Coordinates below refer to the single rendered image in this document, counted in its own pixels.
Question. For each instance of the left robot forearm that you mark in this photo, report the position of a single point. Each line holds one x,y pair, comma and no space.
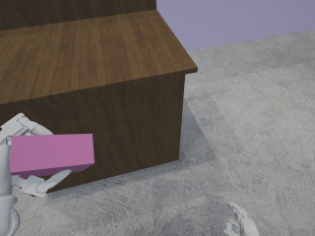
9,216

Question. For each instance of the right robot hand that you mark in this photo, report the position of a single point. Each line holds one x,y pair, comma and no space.
246,226

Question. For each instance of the sponge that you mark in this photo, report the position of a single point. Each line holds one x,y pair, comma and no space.
43,155

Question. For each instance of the table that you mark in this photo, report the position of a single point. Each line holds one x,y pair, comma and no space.
111,68

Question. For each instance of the left robot hand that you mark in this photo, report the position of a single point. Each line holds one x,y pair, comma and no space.
20,125

